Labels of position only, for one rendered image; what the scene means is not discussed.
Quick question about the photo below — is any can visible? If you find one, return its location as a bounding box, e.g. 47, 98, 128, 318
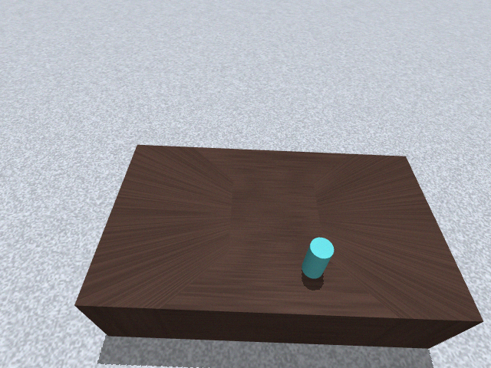
302, 238, 334, 279

